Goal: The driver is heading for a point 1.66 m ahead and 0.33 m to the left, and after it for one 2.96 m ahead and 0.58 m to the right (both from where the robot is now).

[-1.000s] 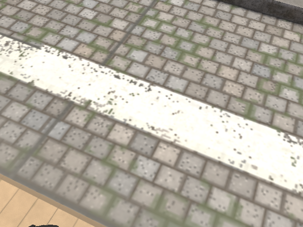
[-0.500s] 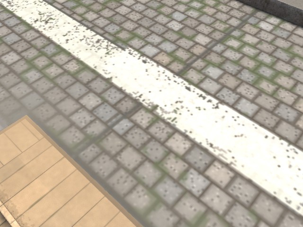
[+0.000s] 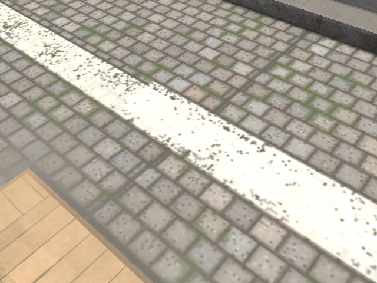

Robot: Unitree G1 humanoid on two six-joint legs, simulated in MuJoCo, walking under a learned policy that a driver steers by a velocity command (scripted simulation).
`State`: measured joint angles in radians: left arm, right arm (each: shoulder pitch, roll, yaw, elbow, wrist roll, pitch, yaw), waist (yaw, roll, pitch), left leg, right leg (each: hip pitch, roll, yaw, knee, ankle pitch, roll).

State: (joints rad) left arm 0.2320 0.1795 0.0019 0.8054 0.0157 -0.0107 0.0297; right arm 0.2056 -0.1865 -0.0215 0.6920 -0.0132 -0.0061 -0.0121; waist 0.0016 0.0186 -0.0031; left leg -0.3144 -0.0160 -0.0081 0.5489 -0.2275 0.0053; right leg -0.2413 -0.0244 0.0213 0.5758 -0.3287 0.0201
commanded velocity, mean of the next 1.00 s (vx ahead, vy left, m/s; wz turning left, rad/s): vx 0.11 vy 0.00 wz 0.01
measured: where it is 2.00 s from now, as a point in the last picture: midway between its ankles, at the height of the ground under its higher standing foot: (208, 221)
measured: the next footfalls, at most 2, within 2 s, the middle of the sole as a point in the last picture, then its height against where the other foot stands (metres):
right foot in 1.18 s outside the picture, level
left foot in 1.72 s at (177, 236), level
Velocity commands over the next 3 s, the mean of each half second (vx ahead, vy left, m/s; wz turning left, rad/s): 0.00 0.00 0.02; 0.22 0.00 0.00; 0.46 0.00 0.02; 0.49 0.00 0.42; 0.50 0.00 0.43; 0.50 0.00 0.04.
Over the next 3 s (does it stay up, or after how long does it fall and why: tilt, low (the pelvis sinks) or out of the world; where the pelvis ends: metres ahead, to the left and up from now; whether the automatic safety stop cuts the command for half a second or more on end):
stays up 1.18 0.24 0.02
